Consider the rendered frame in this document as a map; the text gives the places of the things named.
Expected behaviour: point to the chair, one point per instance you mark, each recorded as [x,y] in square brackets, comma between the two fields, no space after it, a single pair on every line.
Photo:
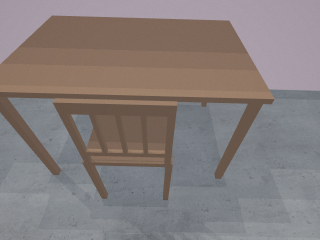
[132,133]

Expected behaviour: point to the table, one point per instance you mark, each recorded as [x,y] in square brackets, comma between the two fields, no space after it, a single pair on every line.
[140,59]

